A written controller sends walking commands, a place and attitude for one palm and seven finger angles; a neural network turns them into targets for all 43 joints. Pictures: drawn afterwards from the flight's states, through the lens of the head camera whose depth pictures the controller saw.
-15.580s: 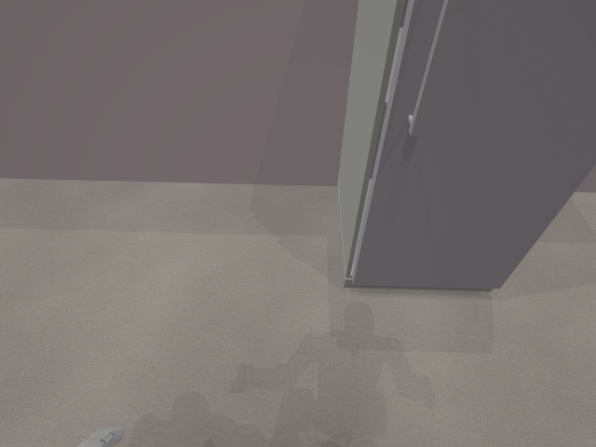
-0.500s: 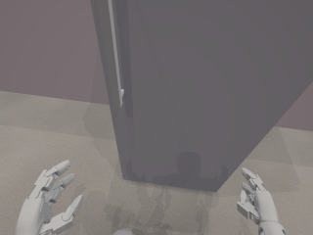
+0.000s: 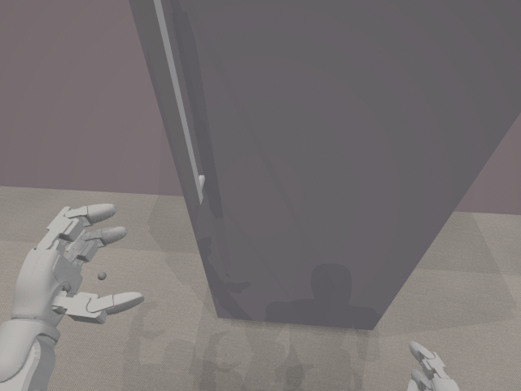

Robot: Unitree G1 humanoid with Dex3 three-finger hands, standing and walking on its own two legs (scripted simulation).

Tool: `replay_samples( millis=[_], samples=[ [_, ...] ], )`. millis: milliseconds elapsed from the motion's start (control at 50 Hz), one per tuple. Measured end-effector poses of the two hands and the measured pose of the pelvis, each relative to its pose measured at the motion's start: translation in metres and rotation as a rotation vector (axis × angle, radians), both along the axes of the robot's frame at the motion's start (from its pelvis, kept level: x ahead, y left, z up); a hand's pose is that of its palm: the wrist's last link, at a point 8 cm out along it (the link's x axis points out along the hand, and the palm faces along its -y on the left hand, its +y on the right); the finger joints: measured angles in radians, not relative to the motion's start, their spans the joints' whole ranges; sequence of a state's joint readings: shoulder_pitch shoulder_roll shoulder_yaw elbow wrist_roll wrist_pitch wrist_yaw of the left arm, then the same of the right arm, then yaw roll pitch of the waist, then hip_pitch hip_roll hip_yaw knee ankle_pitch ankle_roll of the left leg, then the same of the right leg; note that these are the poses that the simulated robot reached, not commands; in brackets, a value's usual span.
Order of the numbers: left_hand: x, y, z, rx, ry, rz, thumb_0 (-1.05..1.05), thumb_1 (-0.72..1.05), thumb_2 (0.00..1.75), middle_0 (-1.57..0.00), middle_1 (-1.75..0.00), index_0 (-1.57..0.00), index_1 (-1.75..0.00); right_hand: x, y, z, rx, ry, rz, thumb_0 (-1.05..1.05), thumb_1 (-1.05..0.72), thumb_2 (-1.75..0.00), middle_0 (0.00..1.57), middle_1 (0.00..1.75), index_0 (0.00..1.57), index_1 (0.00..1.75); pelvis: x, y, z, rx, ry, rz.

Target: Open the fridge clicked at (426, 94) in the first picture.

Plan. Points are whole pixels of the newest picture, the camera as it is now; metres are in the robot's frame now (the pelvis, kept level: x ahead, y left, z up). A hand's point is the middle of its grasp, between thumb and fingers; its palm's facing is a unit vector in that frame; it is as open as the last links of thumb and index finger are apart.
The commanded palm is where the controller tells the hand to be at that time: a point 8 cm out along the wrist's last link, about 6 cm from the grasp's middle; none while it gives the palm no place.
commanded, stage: raise the hand to about handle height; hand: left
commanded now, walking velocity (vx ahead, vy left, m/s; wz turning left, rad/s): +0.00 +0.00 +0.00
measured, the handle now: (178, 102) +0.45 +0.17 +0.23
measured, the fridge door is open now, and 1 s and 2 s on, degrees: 0 0 0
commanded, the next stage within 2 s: move the hooked fingers beside the handle in 1.08 s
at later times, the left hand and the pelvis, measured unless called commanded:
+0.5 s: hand (54, 202) +0.26 +0.27 +0.21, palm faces +0.12 -0.99 -0.13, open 14.0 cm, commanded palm +0.23 +0.31 +0.22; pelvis +0.00 -0.01 +0.02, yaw +0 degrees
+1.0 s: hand (42, 178) +0.28 +0.28 +0.23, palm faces +0.16 -0.98 -0.09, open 14.0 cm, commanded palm +0.24 +0.31 +0.23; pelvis +0.00 -0.01 +0.02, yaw +0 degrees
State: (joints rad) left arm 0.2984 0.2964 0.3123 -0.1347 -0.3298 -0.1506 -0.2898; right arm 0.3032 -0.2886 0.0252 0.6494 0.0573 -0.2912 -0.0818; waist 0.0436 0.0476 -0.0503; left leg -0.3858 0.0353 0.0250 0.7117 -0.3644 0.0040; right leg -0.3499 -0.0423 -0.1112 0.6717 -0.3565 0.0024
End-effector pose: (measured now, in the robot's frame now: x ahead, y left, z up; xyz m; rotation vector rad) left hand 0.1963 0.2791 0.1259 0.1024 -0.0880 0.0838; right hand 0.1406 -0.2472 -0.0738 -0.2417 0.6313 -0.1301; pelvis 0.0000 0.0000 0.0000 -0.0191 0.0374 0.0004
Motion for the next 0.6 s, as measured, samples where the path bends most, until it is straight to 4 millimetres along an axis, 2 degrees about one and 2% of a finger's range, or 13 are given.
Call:
replay_samples(
  millis=[60,100,240,300,400,440,560,600],
  samples=[
    [0.009,0.0,-0.003,-0.006,0.063,-0.05,0.0,-0.17,0.45,-0.28,-0.98,-0.27,-0.98,0.013,-0.002,0.01,-0.018,-0.051,-0.004,0.01,-0.9,-0.9,0.21,0.3,0.2,0.3,-0.001,0.0,0.003,0.001,-0.016,0.0],
    [0.015,0.004,0.002,-0.004,0.074,-0.052,0.0,-0.21,0.43,-0.28,-1.01,-0.28,-1.01,0.022,-0.001,0.019,-0.018,-0.091,-0.003,0.01,-0.9,-0.9,0.2,0.3,0.2,0.3,-0.001,0.0,0.005,0.003,-0.028,-0.001],
    [0.025,0.027,0.057,0.009,-0.097,0.024,-0.01,-0.37,0.36,-0.3,-1.11,-0.29,-1.11,0.049,0.021,0.04,0.027,-0.193,0.057,0.01,-0.9,-0.9,0.2,0.3,0.2,0.3,0.003,-0.003,0.012,0.006,-0.066,0.0],
    [0.029,0.032,0.068,0.004,-0.08,0.024,-0.01,-0.43,0.33,-0.3,-1.15,-0.29,-1.14,0.056,0.03,0.04,0.055,-0.2,0.084,0.01,-0.9,-0.9,0.2,0.3,0.2,0.3,0.003,-0.003,0.014,0.006,-0.078,0.004],
    [0.036,0.034,0.066,0.003,0.044,0.009,-0.01,-0.47,0.31,-0.3,-1.18,-0.3,-1.18,0.057,0.04,0.035,0.084,-0.168,0.103,0.01,-0.9,-0.9,0.21,0.3,0.2,0.3,0.0,-0.003,0.016,0.01,-0.085,0.009],
    [0.038,0.035,0.071,0.013,0.044,0.014,-0.01,-0.49,0.31,-0.3,-1.19,-0.3,-1.18,0.055,0.041,0.033,0.087,-0.152,0.106,0.01,-0.9,-0.9,0.21,0.3,0.2,0.3,-0.001,-0.004,0.017,0.011,-0.087,0.008],
    [0.041,0.045,0.113,0.035,-0.105,0.034,-0.01,-0.5,0.3,-0.31,-1.2,-0.3,-1.19,0.047,0.038,0.03,0.082,-0.115,0.104,0.01,-0.9,-0.9,0.21,0.3,0.2,0.3,0.0,-0.007,0.019,0.011,-0.1,0.009],
    [0.045,0.052,0.122,0.025,-0.108,0.041,-0.01,-0.5,0.3,-0.31,-1.2,-0.3,-1.19,0.045,0.034,0.028,0.079,-0.105,0.097,0.01,-0.9,-0.9,0.21,0.3,0.2,0.3,0.0,-0.008,0.02,0.012,-0.101,0.011]
  ],
)
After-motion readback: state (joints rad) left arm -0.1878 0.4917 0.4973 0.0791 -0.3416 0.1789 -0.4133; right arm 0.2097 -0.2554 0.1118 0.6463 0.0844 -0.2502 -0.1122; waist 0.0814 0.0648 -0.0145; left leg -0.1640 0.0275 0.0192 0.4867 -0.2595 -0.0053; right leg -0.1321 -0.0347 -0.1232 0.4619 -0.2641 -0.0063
